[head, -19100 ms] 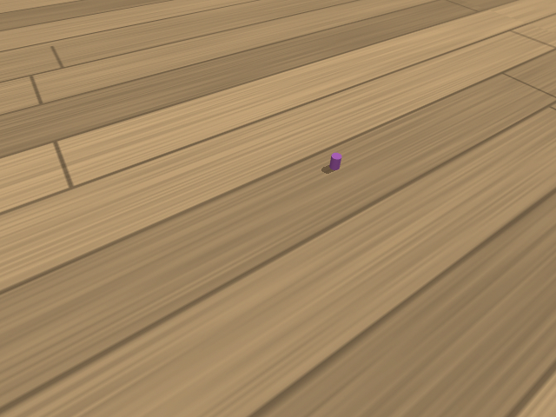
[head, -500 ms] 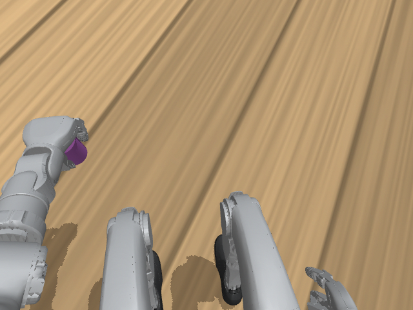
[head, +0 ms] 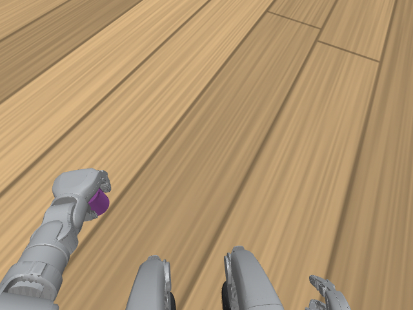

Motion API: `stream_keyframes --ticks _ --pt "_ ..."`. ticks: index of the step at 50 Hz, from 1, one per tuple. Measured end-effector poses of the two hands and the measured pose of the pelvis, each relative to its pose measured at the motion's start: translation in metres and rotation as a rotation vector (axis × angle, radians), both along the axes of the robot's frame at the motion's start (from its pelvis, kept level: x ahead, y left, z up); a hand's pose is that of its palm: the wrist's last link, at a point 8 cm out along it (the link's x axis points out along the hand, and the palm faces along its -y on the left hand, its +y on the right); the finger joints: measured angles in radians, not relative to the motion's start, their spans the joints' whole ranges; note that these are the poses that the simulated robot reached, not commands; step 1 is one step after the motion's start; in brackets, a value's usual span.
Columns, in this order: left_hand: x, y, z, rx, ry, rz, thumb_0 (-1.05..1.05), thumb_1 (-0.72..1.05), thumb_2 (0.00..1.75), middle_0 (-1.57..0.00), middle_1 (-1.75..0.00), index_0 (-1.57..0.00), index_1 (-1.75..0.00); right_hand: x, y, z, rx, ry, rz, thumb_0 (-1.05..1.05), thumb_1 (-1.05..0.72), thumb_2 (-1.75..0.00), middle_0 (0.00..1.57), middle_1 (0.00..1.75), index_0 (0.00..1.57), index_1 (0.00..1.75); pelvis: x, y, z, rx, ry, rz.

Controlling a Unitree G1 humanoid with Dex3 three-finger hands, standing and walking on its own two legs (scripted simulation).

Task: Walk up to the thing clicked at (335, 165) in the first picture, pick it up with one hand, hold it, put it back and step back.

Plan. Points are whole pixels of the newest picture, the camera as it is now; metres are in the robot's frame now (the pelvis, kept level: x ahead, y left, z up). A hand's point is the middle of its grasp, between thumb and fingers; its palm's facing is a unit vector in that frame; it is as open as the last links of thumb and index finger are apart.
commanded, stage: lift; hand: left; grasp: from above
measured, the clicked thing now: (91, 198) +0.38 +0.23 -0.10
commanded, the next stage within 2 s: hold in 0.60 s
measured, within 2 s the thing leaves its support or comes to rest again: neither
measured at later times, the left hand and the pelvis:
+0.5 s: hand (75, 181) +0.36 +0.22 +0.02, palm faces -0.44 -0.07 -0.89, open 8.0 cm; pelvis +0.04 +0.00 +0.10, yaw +0 degrees
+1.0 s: hand (67, 158) +0.38 +0.22 +0.07, palm faces -0.45 -0.05 -0.89, open 8.0 cm; pelvis +0.07 +0.00 +0.13, yaw -1 degrees
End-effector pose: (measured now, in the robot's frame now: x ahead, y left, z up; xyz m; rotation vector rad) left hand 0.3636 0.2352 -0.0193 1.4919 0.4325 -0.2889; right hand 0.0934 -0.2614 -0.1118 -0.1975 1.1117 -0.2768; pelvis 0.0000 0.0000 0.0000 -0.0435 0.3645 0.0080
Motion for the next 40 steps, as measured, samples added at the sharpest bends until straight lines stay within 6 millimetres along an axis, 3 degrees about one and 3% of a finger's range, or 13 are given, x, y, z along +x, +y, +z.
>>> stream_keyframes --ticks 7,15,25,40 --pt "-0.003 -0.009 0.038 -0.005 0.012 -0.011 -0.01 0.21 0.47 -0.82 -0.61 -0.81 -0.59 0.004 -0.003 0.042 -0.008 -0.031 -0.009 0.0 -0.92 -0.91 0.2 0.3 0.2 0.3 0.011 -0.001 0.04 0.007 -0.063 -0.003" --pt "-0.001 -0.015 0.068 -0.003 0.009 -0.012 -0.01 0.21 0.47 -0.82 -0.61 -0.81 -0.59 0.009 -0.007 0.073 -0.008 -0.028 -0.013 0.0 -0.92 -0.91 0.2 0.3 0.2 0.3 0.024 -0.002 0.072 0.018 -0.119 -0.009" --pt "0.005 -0.012 0.099 -0.003 0.001 0.011 -0.01 0.21 0.47 -0.82 -0.61 -0.81 -0.59 0.021 -0.006 0.1 0.007 -0.022 -0.014 0.0 -0.92 -0.91 0.2 0.3 0.2 0.3 0.039 -0.002 0.101 0.026 -0.168 -0.012" --pt "0.02 -0.014 0.133 0.0 -0.008 -0.007 -0.01 0.21 0.47 -0.82 -0.61 -0.81 -0.59 0.058 -0.004 0.125 0.022 -0.065 -0.009 0.0 -0.92 -0.9 0.2 0.3 0.2 0.3 0.064 0.0 0.125 0.031 -0.216 -0.017"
